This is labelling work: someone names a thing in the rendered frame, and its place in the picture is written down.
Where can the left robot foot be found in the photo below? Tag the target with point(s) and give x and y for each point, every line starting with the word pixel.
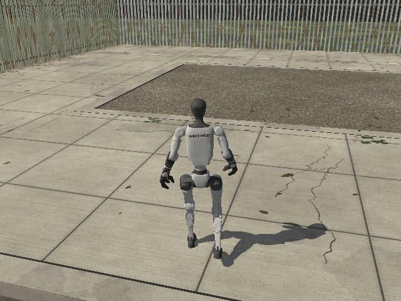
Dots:
pixel 191 242

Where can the robot right forearm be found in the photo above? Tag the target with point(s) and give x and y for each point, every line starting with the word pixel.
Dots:
pixel 231 160

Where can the left robot hand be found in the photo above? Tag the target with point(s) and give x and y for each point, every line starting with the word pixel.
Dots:
pixel 166 179

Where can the robot left upper arm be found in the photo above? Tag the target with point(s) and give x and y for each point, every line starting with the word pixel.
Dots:
pixel 179 132

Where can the right robot shin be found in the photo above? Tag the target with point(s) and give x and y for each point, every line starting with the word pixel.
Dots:
pixel 217 227

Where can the right robot hand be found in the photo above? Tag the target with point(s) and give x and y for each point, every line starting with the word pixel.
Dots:
pixel 234 169

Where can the robot left forearm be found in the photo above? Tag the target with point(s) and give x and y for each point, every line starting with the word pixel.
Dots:
pixel 168 166

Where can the robot right upper arm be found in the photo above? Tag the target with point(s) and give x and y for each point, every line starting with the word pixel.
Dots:
pixel 218 131

